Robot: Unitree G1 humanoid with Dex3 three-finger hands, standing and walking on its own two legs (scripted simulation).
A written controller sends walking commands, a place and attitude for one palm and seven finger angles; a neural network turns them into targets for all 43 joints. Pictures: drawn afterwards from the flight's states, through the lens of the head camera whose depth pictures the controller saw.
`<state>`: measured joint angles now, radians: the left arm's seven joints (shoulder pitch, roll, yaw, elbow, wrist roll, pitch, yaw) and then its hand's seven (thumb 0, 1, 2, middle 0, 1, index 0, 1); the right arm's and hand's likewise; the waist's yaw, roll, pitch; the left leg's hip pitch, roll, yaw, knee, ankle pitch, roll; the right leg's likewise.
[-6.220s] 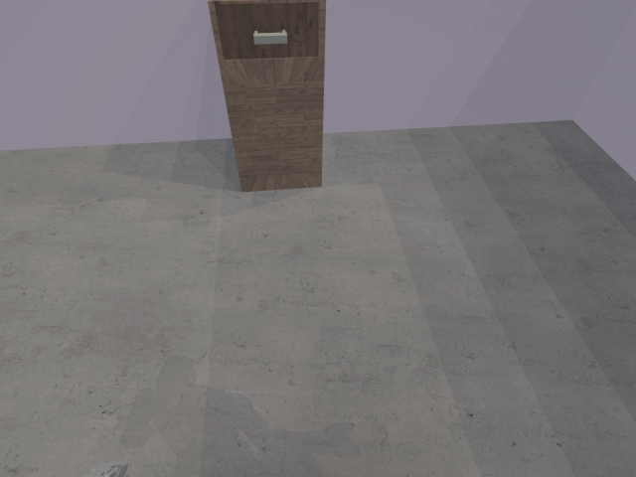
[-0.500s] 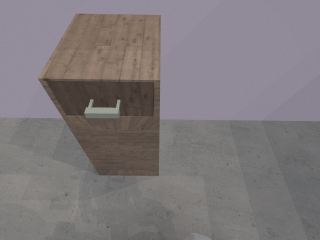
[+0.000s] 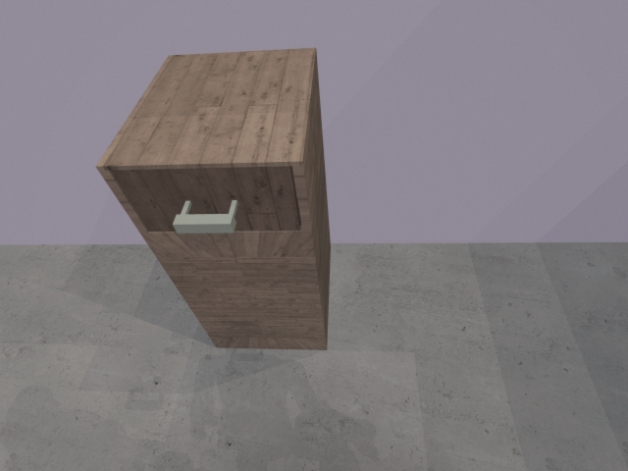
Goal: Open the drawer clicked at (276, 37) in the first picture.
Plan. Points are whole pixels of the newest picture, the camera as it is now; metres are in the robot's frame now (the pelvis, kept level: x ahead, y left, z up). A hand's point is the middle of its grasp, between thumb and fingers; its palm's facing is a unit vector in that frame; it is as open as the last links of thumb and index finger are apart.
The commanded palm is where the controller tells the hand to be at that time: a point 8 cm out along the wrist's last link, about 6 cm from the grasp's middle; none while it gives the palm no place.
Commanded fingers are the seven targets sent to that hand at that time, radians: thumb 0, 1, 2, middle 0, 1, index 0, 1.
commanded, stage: come to a stop and stand still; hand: left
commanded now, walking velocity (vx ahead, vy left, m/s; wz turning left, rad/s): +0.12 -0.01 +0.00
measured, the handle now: (207, 214) +0.56 +0.27 -0.06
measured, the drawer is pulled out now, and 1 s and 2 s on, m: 0.00 0.00 0.00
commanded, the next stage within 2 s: look again from close up in 0.30 s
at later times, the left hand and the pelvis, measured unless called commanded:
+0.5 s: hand out of the picture +0.00 +0.18 -0.19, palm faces -0.01 -0.98 -0.21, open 7.3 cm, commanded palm none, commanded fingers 0.00 0.90 0.90 -0.20 -0.30 -0.20 -0.30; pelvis +0.01 +0.02 -0.02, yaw -1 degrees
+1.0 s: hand out of the picture +0.05 +0.20 -0.18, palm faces +0.04 -0.97 -0.24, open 7.3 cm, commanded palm none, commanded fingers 0.00 0.90 0.90 -0.20 -0.30 -0.20 -0.30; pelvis +0.03 +0.02 -0.01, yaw +0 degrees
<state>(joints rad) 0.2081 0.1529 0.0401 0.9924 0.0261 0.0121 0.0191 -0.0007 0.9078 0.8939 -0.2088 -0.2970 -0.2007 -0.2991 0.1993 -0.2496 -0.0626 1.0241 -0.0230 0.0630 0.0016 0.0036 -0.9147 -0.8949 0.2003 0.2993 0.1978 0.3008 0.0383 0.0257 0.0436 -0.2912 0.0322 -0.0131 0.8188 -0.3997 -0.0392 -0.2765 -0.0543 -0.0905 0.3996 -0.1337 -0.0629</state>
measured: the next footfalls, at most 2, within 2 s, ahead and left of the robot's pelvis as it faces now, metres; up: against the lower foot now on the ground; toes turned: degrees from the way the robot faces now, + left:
left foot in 0.16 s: +0.00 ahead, +0.15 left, +0.00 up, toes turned +0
right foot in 0.42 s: +0.03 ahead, -0.08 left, +0.00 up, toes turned -3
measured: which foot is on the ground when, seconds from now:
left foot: up 0.00-0.14, down 0.16-1.00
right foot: down 0.00-0.16, up 0.18-0.40, down 0.42-1.00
